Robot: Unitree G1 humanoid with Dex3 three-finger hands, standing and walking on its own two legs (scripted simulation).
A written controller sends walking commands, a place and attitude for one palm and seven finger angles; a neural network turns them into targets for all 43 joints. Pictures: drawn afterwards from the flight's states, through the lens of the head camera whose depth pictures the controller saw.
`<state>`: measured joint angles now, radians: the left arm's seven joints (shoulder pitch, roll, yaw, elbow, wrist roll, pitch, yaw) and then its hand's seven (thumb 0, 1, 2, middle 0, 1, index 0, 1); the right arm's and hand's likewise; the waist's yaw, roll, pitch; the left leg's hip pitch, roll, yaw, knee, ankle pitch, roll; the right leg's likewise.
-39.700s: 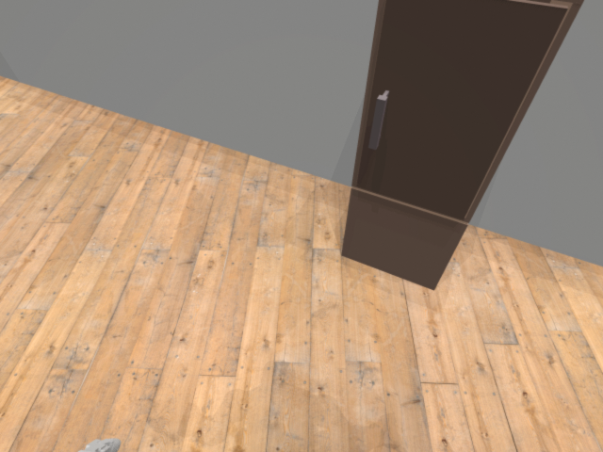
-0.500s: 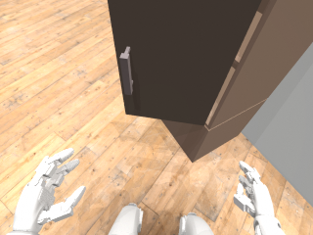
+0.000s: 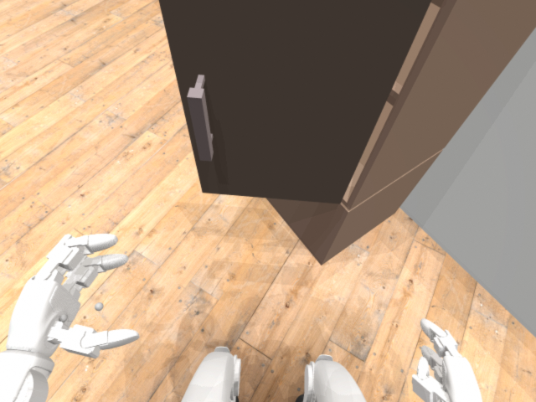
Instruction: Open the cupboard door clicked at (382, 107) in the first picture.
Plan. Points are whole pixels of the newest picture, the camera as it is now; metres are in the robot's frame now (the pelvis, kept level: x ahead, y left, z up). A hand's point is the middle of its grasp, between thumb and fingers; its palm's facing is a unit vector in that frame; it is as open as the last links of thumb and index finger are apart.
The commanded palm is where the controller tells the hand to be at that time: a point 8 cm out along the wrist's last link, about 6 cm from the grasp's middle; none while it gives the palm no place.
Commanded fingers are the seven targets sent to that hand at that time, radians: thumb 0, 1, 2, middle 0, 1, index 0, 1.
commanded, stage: raise the hand with hooked fingers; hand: left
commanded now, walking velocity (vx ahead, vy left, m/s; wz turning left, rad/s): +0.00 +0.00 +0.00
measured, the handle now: (203, 120) +0.56 +0.15 +0.04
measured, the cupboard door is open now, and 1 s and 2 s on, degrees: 51 51 51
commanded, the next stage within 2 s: move the hooked fingers beside the handle in 1.04 s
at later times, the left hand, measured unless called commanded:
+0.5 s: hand (70, 271) +0.27 +0.28 +0.05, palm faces -0.02 -1.00 -0.06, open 13.9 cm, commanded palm +0.25 +0.33 +0.05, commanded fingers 0.00 -0.50 0.30 -0.30 -1.20 -0.30 -1.20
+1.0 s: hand (80, 260) +0.29 +0.27 +0.05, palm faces -0.03 -1.00 -0.05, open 14.0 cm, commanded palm +0.26 +0.32 +0.05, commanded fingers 0.00 -0.50 0.30 -0.30 -1.20 -0.30 -1.20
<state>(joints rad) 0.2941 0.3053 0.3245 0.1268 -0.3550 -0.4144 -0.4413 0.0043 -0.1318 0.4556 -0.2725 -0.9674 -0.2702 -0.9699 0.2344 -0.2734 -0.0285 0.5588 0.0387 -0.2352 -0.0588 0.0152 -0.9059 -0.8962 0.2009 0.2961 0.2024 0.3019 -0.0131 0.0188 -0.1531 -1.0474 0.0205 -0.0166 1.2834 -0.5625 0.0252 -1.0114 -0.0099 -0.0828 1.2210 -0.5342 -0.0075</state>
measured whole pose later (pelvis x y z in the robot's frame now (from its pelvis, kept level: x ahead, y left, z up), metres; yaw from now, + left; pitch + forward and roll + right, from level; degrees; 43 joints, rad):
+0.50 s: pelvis +0.00 +0.01 +0.00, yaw +0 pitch +19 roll -4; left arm 0.06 0.40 0.42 0.33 -0.37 -0.36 -0.53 -0.01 -0.49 0.30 -0.30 -1.20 -0.30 -1.20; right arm 0.24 -0.27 0.03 0.53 0.04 -0.22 -0.06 0.01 -0.90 -0.90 0.20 0.30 0.21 0.30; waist -0.01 0.02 -0.15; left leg -1.05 0.01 -0.02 1.27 -0.55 0.04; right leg -1.01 -0.01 -0.08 1.19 -0.51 0.00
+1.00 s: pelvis +0.00 +0.00 +0.01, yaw +0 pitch +20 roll -3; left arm 0.03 0.41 0.44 0.36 -0.38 -0.37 -0.54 -0.01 -0.50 0.30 -0.30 -1.20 -0.30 -1.20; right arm 0.26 -0.28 0.02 0.52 0.04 -0.19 -0.06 0.01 -0.90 -0.90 0.20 0.30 0.20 0.30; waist -0.02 0.02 -0.15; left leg -1.05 0.02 -0.01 1.25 -0.55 0.03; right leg -1.02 0.00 -0.08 1.19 -0.51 0.00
